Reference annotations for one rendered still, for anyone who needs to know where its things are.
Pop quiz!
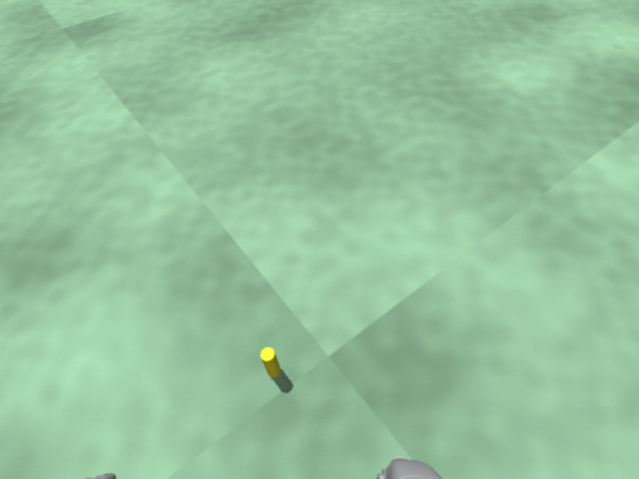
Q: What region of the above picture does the can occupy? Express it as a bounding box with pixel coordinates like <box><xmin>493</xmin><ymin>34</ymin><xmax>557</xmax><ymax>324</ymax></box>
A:
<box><xmin>261</xmin><ymin>347</ymin><xmax>281</xmax><ymax>377</ymax></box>

